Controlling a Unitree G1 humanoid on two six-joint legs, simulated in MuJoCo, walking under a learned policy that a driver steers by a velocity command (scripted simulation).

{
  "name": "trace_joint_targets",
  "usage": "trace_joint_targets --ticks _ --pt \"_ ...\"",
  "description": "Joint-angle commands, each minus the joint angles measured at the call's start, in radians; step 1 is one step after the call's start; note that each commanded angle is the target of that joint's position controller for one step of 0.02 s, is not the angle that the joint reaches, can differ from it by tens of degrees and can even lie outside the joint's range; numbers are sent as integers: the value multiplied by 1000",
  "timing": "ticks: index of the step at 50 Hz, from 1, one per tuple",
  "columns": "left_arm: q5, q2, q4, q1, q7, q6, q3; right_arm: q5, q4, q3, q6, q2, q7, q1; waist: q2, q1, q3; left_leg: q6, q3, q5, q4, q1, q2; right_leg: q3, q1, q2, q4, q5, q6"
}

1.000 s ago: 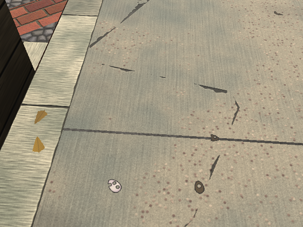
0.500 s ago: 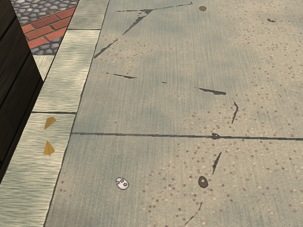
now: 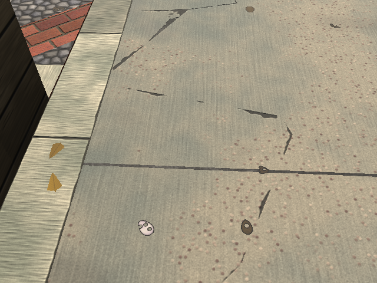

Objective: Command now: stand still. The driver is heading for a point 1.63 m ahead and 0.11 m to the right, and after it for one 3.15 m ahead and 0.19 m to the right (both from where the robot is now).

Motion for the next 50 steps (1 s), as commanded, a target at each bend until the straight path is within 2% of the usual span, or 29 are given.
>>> trace_joint_targets --ticks 1,18,19,20,21,22,23,24,25,26,28,29,30,31,32,33,34,35,36,37,38,39,40,42,45,47,50 --pt "0 92 -12 89 3 -1 16 1 -30 -19 -6 -111 -4 -4 -5 5 -26 60 -85 177 -24 188 68 49 -181 -61 -99 168 -14" --pt "1 76 -3 139 9 -5 12 1 -8 -19 5 -92 -4 -35 -5 3 -6 56 -80 150 -17 189 62 47 -204 -61 -99 133 -11" --pt "1 69 7 162 10 -5 12 1 3 -17 6 -82 -4 -19 -10 5 -25 55 -66 36 -14 194 48 46 -197 -58 -114 27 -18" --pt "-4 83 8 168 12 -3 17 6 6 -19 7 -85 -4 -17 -28 7 -1 52 -41 -139 9 163 22 65 -213 -64 -132 -121 -39" --pt "-10 111 -4 158 15 -3 26 10 3 -23 4 -91 -3 -25 -60 11 36 48 -10 -304 53 93 -8 111 -224 -90 -156 -267 -76" --pt "-16 133 -13 174 18 -8 33 12 -14 -24 -7 -93 1 -64 -89 32 83 41 12 -368 113 -16 -25 198 -205 -148 -209 -388 -122" --pt "-23 170 -19 185 21 -18 45 21 -41 -21 -26 -84 9 -118 -136 48 138 36 53 -302 193 -132 -29 322 -159 -248 -289 -442 -173" --pt "-25 202 -23 164 22 -30 57 25 -62 -18 -47 -79 19 -155 -161 51 193 41 36 -236 265 -227 15 417 -124 -340 -322 -396 -214" --pt "-19 191 -25 169 21 -43 58 26 -72 -21 -63 -89 27 -169 -148 54 206 48 13 -262 319 -320 49 440 -54 -374 -315 -283 -231" --pt "-17 174 -21 186 17 -54 57 28 -81 -23 -77 -93 35 -176 -136 57 205 53 2 -301 352 -399 72 429 29 -383 -291 -147 -232" --pt "-26 159 -23 200 5 -56 57 35 -95 -19 -97 -81 52 -190 -105 60 180 55 18 -315 278 -414 90 343 117 -349 -249 31 -200" --pt "-29 163 -28 195 0 -52 59 37 -96 -18 -103 -73 59 -189 -99 56 160 52 49 -277 211 -334 75 292 92 -318 -238 60 -181" --pt "-29 174 -38 166 -5 -46 60 39 -78 -19 -105 -64 64 -139 -105 25 134 48 93 -189 138 -175 42 231 7 -279 -214 110 -160" --pt "-26 185 -50 133 -9 -42 61 39 -38 -29 -103 -71 66 -31 -116 -30 86 45 139 -76 83 53 -15 171 -109 -235 -154 239 -138" --pt "-21 191 -59 124 -12 -44 60 37 6 -51 -98 -108 63 99 -112 -86 15 52 150 -34 85 255 -56 123 -187 -192 -43 419 -114" --pt "-21 175 -77 82 -13 -50 54 37 38 -78 -95 -173 56 259 -36 -170 -66 102 -1 -83 36 445 40 36 -298 -126 213 502 -58" --pt "-21 84 -123 94 -13 -69 29 23 49 -101 -93 -297 47 409 253 -186 -188 265 -541 -277 -180 620 343 -39 -530 15 639 180 27" --pt "-38 85 -143 45 -12 -89 33 6 50 -64 -105 -213 53 346 215 -145 -175 297 -768 -319 -311 566 417 125 -624 22 826 -152 5" --pt "-66 116 -161 15 -19 -100 41 7 19 -44 -114 -168 55 233 158 -95 -53 265 -646 -355 -302 465 411 141 -705 -46 887 -107 -31" --pt "-66 131 -159 1 -22 -103 45 6 -10 -26 -118 -121 60 149 90 -61 -2 223 -501 -311 -308 377 362 121 -691 -104 860 -9 -56" --pt "-52 129 -153 -1 -19 -101 53 3 -23 -16 -119 -107 66 107 52 -36 34 195 -388 -225 -326 303 319 102 -669 -139 796 68 -60" --pt "-39 135 -148 11 -16 -91 63 -2 -27 -10 -118 -99 66 94 59 -13 40 166 -291 -152 -341 246 272 92 -610 -166 739 115 -59" --pt "-35 128 -143 28 -19 -81 66 -6 -25 -7 -115 -97 64 104 73 -1 38 159 -235 -96 -355 215 245 80 -573 -174 708 144 -51" --pt "-29 110 -153 2 -22 -67 66 -5 -12 -6 -112 -116 53 150 58 2 49 170 -167 31 -376 204 228 50 -592 -180 653 191 -23" --pt "-20 100 -212 -136 -22 -63 61 -8 -12 -9 -106 -145 34 189 38 -19 70 184 -121 138 -393 222 229 37 -672 -181 479 294 18" --pt "-22 86 -243 -224 -29 -68 52 -7 -21 -9 -101 -150 26 203 48 -39 76 173 -80 151 -402 216 211 18 -645 -160 323 383 26" --pt "-28 81 -275 -332 -46 -75 40 4 -17 -14 -97 -159 21 259 50 -71 91 168 -50 140 -406 248 218 -14 -604 -123 177 449 22"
